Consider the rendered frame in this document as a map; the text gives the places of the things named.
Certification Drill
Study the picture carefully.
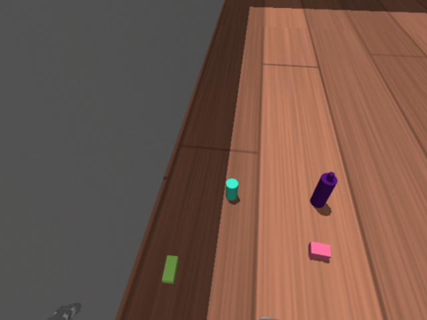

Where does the left robot hand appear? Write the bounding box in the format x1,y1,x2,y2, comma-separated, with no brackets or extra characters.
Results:
48,303,81,320

